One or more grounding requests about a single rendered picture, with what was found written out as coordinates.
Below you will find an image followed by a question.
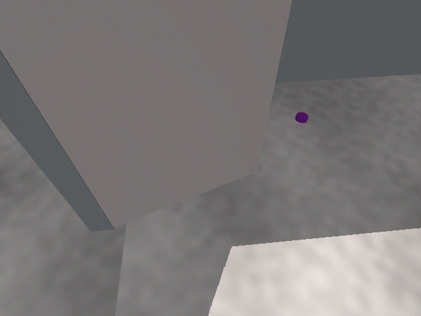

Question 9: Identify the tin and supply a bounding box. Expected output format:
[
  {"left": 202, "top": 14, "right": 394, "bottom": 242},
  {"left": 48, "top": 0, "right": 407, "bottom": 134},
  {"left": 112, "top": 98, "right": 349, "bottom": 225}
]
[{"left": 295, "top": 112, "right": 309, "bottom": 123}]

